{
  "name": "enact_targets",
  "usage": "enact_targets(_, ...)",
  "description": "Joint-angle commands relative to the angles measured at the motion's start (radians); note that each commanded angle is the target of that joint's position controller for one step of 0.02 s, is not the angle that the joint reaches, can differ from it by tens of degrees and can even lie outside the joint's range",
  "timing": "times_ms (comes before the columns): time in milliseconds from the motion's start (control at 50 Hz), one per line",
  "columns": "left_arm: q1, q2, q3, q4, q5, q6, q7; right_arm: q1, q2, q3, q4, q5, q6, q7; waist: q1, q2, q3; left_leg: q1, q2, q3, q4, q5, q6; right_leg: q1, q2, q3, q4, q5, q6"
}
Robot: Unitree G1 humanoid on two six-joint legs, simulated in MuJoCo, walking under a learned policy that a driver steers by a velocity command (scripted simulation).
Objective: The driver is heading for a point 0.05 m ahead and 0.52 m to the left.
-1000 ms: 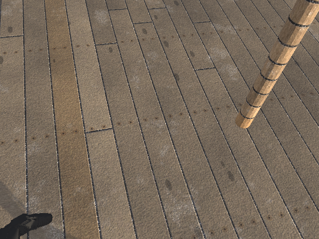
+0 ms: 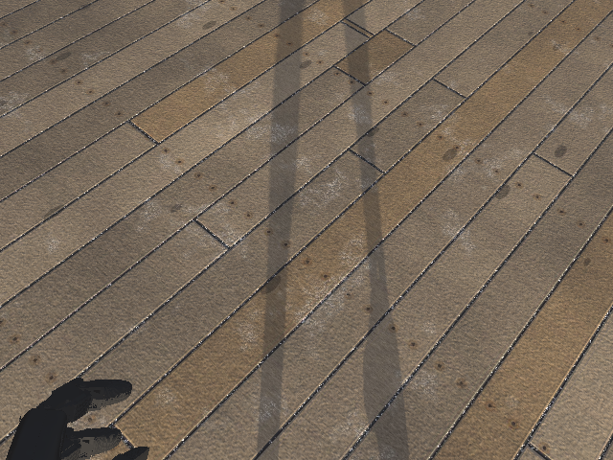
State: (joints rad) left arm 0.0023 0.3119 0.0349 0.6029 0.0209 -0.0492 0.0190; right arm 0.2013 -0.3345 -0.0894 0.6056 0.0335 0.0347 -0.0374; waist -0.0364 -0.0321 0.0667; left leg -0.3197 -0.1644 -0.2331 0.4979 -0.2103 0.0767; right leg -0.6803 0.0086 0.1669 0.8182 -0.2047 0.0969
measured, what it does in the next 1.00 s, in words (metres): walks ahead, turning left: right foot, then left foot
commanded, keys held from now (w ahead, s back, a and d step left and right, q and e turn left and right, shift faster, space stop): q+shift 0.18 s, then w+q+shift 0.82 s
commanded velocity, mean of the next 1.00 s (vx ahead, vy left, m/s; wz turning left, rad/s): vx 0.61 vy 0.00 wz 1.00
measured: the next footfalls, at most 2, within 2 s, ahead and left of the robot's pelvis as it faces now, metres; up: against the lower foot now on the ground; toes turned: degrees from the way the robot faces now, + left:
right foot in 0.14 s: +0.23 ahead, -0.12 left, +0.00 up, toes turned +18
left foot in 0.66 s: +0.18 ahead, +0.19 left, +0.00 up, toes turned +44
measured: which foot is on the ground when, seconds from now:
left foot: down 0.00-0.14, up 0.16-0.64, down 0.66-1.00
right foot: up 0.00-0.12, down 0.14-0.66, up 0.68-1.00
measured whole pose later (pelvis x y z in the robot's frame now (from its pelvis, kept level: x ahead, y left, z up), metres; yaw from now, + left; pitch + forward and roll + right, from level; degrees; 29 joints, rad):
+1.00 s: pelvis +0.36 +0.29 -0.02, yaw +58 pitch +4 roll -1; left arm -0.02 0.29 0.00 0.58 0.03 -0.02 -0.05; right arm 0.54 -0.31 -0.05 0.82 0.00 -0.06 0.01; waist -0.12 0.00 0.04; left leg 0.16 -0.10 -0.25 0.24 -0.43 0.12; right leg -0.70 -0.05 0.01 0.64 -0.06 0.04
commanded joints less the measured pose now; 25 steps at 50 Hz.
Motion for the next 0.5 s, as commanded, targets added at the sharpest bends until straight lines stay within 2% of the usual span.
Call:
enact_targets(20,0.011,0.076,0.028,-0.056,-0.008,0.001,-0.003,-0.052,-0.157,-0.045,-0.074,0.005,0.007,-0.02,0.038,0.147,-0.206,0.043,0.17,-0.211,-0.032,0.453,0.081,0.19,0.088,-0.049,-0.127,0.087,-0.001)
enact_targets(100,0.032,0.115,0.057,-0.048,-0.012,-0.016,-0.004,-0.078,-0.129,-0.037,-0.088,-0.004,0.009,-0.019,0.052,0.206,-0.19,0.111,0.161,-0.329,0.065,0.319,0.044,0.301,0.065,0.0,-0.333,0.12,-0.03)
enact_targets(120,0.073,0.119,0.063,-0.037,-0.01,-0.022,-0.003,-0.093,-0.108,-0.029,-0.097,-0.003,0.008,-0.015,0.078,0.181,-0.2,0.076,0.125,-0.307,0.147,0.214,0.019,0.421,0.022,-0.01,-0.439,0.247,-0.057)
enact_targets(140,0.092,0.154,0.071,-0.042,0.002,-0.018,0.005,-0.017,-0.03,-0.006,-0.095,-0.015,0.007,-0.008,0.041,0.01,-0.278,-0.048,0.043,-0.192,0.373,-0.174,-0.03,0.646,-0.181,0.136,-0.424,0.434,-0.142)
enact_targets(160,0.123,0.161,0.067,-0.043,0.032,0.0,0.009,0.076,-0.054,-0.007,-0.106,-0.006,0.008,-0.003,-0.015,-0.21,-0.309,-0.255,-0.048,-0.049,0.523,-0.538,-0.084,0.785,-0.398,0.43,-0.445,0.559,-0.334)
enact_targets(180,0.128,0.143,0.075,-0.044,0.012,0.006,0.011,0.121,-0.15,-0.031,-0.086,-0.01,0.0,0.006,-0.014,-0.242,-0.313,-0.313,0.059,-0.005,0.703,-0.48,-0.135,0.755,-0.474,0.553,-0.459,0.428,-0.41)
enact_targets(200,0.121,0.089,0.064,-0.06,0.002,0.012,0.02,0.071,-0.194,-0.044,-0.067,-0.001,0.003,0.011,0.024,-0.142,-0.261,-0.351,0.116,0.029,0.748,-0.36,-0.148,0.711,-0.389,0.419,-0.473,0.111,-0.36)
enact_targets(220,0.114,0.081,0.063,-0.062,-0.006,0.022,0.027,0.032,-0.186,-0.045,-0.069,-0.001,0.012,0.009,0.033,-0.1,-0.211,-0.384,0.142,0.065,0.75,-0.263,-0.148,0.655,-0.31,0.312,-0.511,-0.161,-0.29)
enact_targets(240,0.11,0.106,0.068,-0.06,-0.02,0.027,0.035,0.017,-0.176,-0.043,-0.085,-0.008,0.014,0.008,0.031,-0.117,-0.187,-0.41,0.165,0.111,0.766,-0.214,-0.14,0.618,-0.288,0.27,-0.546,-0.281,-0.252)
enact_targets(300,0.183,0.134,0.078,-0.03,-0.018,0.011,0.039,-0.007,-0.101,-0.017,-0.095,-0.01,-0.006,0.027,0.067,-0.122,-0.139,-0.423,0.213,0.215,0.77,-0.15,-0.113,0.559,-0.251,0.132,-0.629,-0.413,-0.226)
enact_targets(380,0.234,0.146,0.089,0.003,-0.022,-0.016,0.024,-0.051,-0.082,-0.01,-0.102,-0.008,-0.024,0.032,0.088,-0.11,-0.109,-0.479,0.278,0.209,0.722,-0.112,-0.106,0.592,-0.308,0.071,-0.681,-0.456,-0.244)
enact_targets(400,0.295,0.164,0.083,0.03,0.032,-0.004,-0.002,-0.113,-0.071,0.008,-0.125,-0.124,0.002,0.091,0.088,0.022,-0.104,-0.42,0.23,0.216,0.694,-0.079,-0.086,0.507,-0.33,0.011,-0.686,-0.455,-0.227)
enact_targets(420,0.28,0.185,0.092,0.035,0.03,-0.001,-0.014,-0.105,-0.052,0.007,-0.124,-0.109,0.013,0.119,0.07,-0.045,-0.091,-0.41,0.231,0.221,0.666,-0.06,-0.081,0.495,-0.331,-0.042,-0.692,-0.443,-0.208)
enact_targets(440,0.263,0.189,0.092,0.033,0.022,-0.002,-0.02,-0.091,-0.06,0.007,-0.116,-0.089,0.017,0.134,0.06,-0.091,-0.088,-0.4,0.238,0.223,0.636,-0.042,-0.079,0.491,-0.337,-0.086,-0.697,-0.436,-0.194)
enact_targets(460,0.252,0.191,0.092,0.032,0.017,-0.005,-0.022,-0.088,-0.066,0.006,-0.114,-0.078,0.018,0.142,0.052,-0.121,-0.08,-0.383,0.248,0.225,0.599,-0.026,-0.08,0.484,-0.346,-0.122,-0.703,-0.434,-0.183)
enact_targets(500,0.249,0.194,0.092,0.034,0.014,-0.007,-0.022,-0.11,-0.073,0.009,-0.12,-0.067,0.016,0.146,0.051,-0.138,-0.065,-0.326,0.26,0.244,0.49,-0.041,-0.071,0.483,-0.361,-0.188,-0.71,-0.428,-0.163)
Velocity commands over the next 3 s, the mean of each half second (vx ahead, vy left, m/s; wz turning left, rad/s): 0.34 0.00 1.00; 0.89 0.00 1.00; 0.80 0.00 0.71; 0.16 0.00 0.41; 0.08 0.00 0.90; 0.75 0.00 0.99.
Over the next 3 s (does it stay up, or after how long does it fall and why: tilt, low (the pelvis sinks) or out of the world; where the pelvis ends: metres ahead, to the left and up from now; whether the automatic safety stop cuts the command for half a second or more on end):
stays up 0.45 1.12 -0.01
